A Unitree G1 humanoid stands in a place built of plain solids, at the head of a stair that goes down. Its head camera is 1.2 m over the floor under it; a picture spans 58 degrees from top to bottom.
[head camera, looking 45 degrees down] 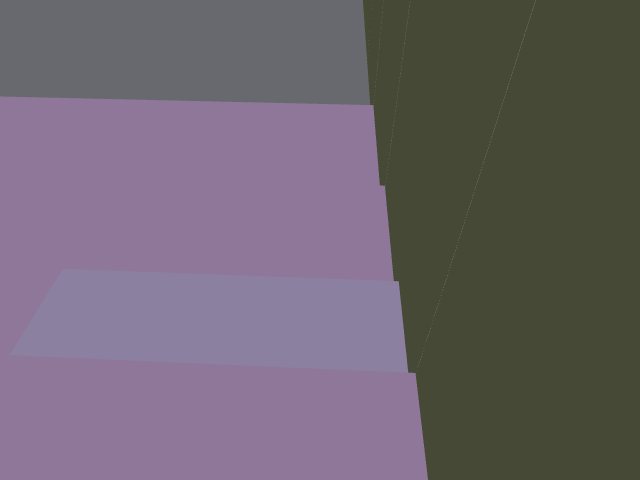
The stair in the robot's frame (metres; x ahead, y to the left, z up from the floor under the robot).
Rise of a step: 0.11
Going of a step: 0.59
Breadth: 1.34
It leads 3 degrees to the right of straight ahead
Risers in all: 3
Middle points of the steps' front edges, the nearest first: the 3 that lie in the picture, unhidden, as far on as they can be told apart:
0.67 0.38 0.00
1.11 0.36 -0.11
1.85 0.33 -0.21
